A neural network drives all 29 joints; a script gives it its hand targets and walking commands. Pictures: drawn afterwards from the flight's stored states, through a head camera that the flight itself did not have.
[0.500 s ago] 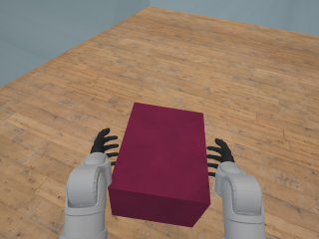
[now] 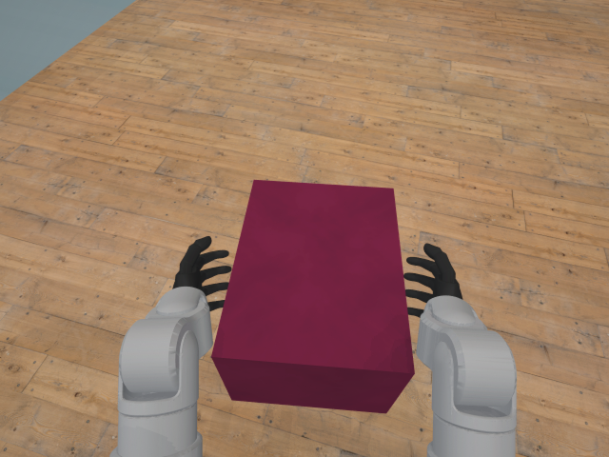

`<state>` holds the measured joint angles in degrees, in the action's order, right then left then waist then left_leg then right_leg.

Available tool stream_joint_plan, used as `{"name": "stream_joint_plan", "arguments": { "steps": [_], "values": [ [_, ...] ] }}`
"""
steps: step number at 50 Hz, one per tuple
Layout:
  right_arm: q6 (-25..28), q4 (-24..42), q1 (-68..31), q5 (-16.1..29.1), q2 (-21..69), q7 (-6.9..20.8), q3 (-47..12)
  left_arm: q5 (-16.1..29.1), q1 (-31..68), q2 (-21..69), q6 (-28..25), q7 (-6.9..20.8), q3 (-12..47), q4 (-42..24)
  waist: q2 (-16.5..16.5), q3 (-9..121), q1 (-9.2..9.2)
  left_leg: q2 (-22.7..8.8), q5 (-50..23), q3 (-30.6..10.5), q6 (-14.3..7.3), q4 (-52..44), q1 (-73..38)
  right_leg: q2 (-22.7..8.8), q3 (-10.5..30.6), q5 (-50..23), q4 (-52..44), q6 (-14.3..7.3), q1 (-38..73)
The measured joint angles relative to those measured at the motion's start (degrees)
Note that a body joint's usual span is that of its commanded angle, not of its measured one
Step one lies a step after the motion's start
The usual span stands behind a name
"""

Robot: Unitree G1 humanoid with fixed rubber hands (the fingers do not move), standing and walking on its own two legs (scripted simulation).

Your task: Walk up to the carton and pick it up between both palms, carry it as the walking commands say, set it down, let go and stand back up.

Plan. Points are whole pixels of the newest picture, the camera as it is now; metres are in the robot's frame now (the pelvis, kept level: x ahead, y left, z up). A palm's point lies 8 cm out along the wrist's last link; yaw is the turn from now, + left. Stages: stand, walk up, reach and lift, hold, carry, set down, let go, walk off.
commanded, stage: carry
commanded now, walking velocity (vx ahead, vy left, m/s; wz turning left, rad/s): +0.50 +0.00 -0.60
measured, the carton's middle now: (316, 289) +0.34 -0.01 +0.00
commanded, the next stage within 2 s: none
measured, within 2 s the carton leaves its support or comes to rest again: neither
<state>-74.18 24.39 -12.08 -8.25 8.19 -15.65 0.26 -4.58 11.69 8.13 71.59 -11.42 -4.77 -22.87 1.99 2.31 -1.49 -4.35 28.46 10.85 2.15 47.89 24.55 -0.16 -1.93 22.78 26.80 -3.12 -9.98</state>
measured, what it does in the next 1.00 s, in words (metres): walks ahead, turning right: left foot, then right foot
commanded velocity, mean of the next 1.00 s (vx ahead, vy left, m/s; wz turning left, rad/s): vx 0.50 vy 0.00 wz -0.60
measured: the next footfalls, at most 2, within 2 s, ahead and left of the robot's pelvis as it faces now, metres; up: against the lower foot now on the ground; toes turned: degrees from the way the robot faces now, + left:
left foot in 0.18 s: +0.21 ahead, +0.12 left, +0.00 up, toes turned +2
right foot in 0.66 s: +0.46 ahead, -0.17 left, +0.00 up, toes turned -24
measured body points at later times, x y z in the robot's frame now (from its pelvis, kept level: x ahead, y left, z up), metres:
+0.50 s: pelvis +0.23 +0.01 +0.01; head +0.26 +0.03 +0.46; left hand +0.55 +0.07 +0.10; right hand +0.46 -0.21 +0.11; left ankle +0.17 +0.12 -0.74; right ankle +0.30 -0.15 -0.67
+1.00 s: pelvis +0.46 -0.11 +0.02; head +0.49 -0.16 +0.46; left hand +0.79 -0.15 +0.10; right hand +0.62 -0.40 +0.08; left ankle +0.58 +0.02 -0.65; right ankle +0.42 -0.16 -0.74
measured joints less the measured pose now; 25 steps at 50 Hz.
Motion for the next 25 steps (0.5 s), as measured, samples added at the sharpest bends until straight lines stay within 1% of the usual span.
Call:
{"name": "stream_joint_plan", "arguments": {
  "steps": [3, 6, 8, 9, 10, 12, 13, 14, 16, 18, 22, 25],
  "values": [
    [0.82, 0.9, -0.04, 0.01, 0.03, 0.04, 0.0, 0.43, 0.0, 0.01, -0.1, -0.11, 0.0, -1.34, 1.63, -2.4, -0.02, 0.84, -0.09, -0.05, 0.0, 0.11, 4.2, 0.0, 2.56, 0.54, -1.54, 0.0, 2.49],
    [1.6, 1.91, 0.63, 0.02, -0.09, 0.46, -0.02, 0.66, 0.0, 0.03, -0.09, -0.13, 0.19, -2.45, 2.08, -3.46, -0.06, 1.08, -3.41, -0.12, 0.0, -4.25, 5.72, 0.06, 5.2, 2.52, -1.76, 0.01, 5.54],
    [2.05, 3.09, 1.76, 0.03, -0.28, 0.78, -0.09, 0.65, 0.02, 0.05, 0.07, -0.15, 0.73, -3.2, 1.4, -2.1, -0.14, 1.32, -9.35, -0.22, -0.01, -12.18, 4.55, 0.27, 6.23, 4.43, -0.26, 0.07, 6.22],
    [2.27, 3.4, 1.82, 0.04, -0.27, 0.97, -0.3, 0.42, 0.02, 0.04, 0.1, -0.2, 0.77, -3.82, 0.89, -1.53, -0.18, 1.2, -16.46, 0.04, -0.55, -15.82, 3.02, 0.31, 5.91, 5.65, 3.9, 0.07, 5.03],
    [2.74, 3.28, 1.79, 0.04, -0.25, 1.09, -0.68, -0.05, 0.07, 0.02, -0.17, -0.33, 0.76, -4.15, 1.16, -1.43, -0.22, 1.12, -20.06, 1.11, -1.96, -15.4, 2.4, -0.07, 5.62, 6.02, 11.14, 0.07, 2.3],
    [3.1, 2.6, 1.44, 0.02, -0.2, 1.12, -1.09, -0.84, 0.06, 0.01, -0.42, -0.57, 0.74, -4.23, 1.2, -1.97, -0.21, 0.86, -16.76, 3.01, -3.76, -14.9, 0.07, -0.05, 4.17, 6.07, 26.49, 0.08, -4.91],
    [3.11, 2.46, 1.42, 0.02, -0.18, 1.11, -1.07, -0.8, 0.07, -0.01, -0.34, -0.65, 0.74, -4.25, 0.73, -2.34, -0.17, 0.56, -15.18, 3.58, -4.39, -15.69, -1.48, -0.04, 2.8, 6.13, 31.52, 0.08, -8.27],
    [3.1, 2.41, 1.45, 0.01, -0.18, 1.1, -1.02, -0.65, 0.08, -0.03, -0.26, -0.69, 0.74, -4.28, -0.02, -2.59, -0.12, 0.03, -14.14, 3.91, -4.68, -16.59, -2.94, -0.07, 1.32, 6.19, 34.17, 0.09, -11.26],
    [3.07, 2.43, 1.58, 0.02, -0.22, 1.14, -1.01, -0.52, 0.09, -0.01, -0.21, -0.7, 0.73, -4.29, -1.08, -2.8, -0.12, -0.94, -13.16, 4.47, -4.72, -18.62, -5.91, -0.11, -0.18, 6.17, 34.79, 0.08, -16.29],
    [3.04, 2.64, 1.83, 0.02, -0.26, 1.2, -1.01, -0.39, 0.08, 0.01, -0.21, -0.69, 0.74, -4.29, -1.09, -2.95, -0.12, -1.46, -12.46, 4.94, -4.41, -20.37, -9.07, -0.18, -0.21, 4.59, 34.74, 0.07, -20.69],
    [2.89, 3.14, 2.46, 0.02, -0.34, 1.68, -1.01, -0.23, 0.07, 0.0, -0.12, -0.7, 0.73, -4.31, -0.69, -2.74, -0.08, -2.37, -10.3, 5.01, -2.87, -22.95, -15.48, -0.86, -0.68, -1.89, 31.59, 0.08, -26.49],
    [2.47, 3.09, 2.53, 0.02, -0.36, 1.98, -0.97, -0.39, 0.07, -0.01, 0.29, -0.7, 0.73, -4.32, -0.82, -1.7, -0.07, -3.21, -8.29, 5.15, -1.3, -24.59, -19.92, -1.27, -1.85, -7.73, 25.86, 0.08, -28.17]
  ]
}}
